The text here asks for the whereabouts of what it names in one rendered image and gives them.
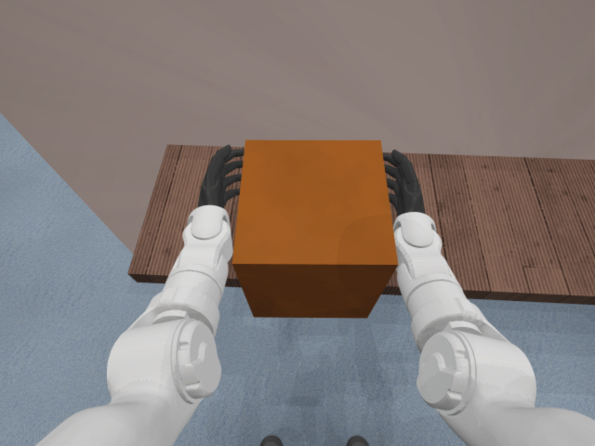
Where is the robot right hand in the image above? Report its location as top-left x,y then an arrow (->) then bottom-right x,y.
382,150 -> 426,216

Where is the robot right forearm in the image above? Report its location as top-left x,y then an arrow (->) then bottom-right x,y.
393,212 -> 536,396

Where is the robot left forearm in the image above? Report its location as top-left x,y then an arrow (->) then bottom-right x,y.
107,205 -> 233,395

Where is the robot left upper arm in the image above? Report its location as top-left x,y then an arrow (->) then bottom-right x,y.
35,318 -> 221,446

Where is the robot right upper arm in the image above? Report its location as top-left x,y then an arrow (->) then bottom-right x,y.
416,329 -> 595,446

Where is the robot left hand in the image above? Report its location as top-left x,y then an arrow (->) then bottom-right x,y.
197,145 -> 245,208

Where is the carton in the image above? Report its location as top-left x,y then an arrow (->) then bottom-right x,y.
232,140 -> 398,318

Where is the table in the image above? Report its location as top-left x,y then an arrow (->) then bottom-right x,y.
127,145 -> 595,305

